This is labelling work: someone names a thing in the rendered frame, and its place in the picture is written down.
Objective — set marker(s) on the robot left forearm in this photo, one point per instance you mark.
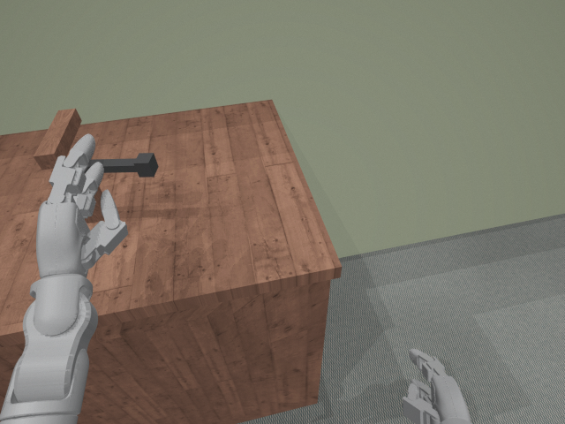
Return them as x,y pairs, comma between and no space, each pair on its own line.
48,382

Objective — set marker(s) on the right robot hand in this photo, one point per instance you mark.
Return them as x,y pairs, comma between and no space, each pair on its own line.
444,400

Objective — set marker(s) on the left robot hand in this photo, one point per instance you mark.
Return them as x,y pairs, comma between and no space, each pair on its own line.
61,225

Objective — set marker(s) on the counter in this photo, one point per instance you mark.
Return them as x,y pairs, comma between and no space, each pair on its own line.
213,309

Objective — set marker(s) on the tap lever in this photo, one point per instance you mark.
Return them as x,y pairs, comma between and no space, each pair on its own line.
145,164

